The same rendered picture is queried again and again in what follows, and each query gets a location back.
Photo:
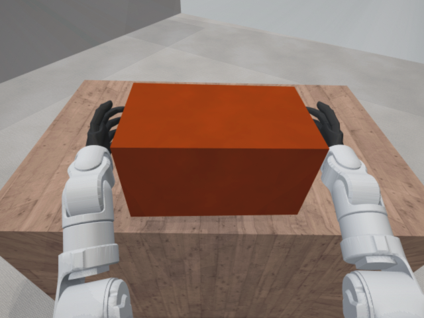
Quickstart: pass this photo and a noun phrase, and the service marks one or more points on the left robot upper arm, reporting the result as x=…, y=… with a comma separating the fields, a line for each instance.
x=108, y=298

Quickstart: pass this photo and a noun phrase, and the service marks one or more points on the right robot upper arm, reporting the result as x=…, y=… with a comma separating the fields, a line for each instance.
x=381, y=294

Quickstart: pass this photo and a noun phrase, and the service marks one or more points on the right robot hand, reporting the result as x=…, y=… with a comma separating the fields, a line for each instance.
x=329, y=125

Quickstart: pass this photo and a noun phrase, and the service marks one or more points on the right robot forearm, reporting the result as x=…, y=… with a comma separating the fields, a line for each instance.
x=368, y=240

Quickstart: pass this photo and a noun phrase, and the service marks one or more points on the pedestal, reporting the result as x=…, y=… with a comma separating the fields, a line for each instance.
x=227, y=266

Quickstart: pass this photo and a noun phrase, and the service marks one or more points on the carton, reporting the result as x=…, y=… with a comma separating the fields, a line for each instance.
x=211, y=150

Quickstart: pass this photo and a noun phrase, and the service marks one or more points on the left robot forearm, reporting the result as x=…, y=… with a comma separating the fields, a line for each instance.
x=87, y=219

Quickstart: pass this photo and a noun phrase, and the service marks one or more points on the left robot hand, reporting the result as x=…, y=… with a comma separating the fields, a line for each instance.
x=100, y=125

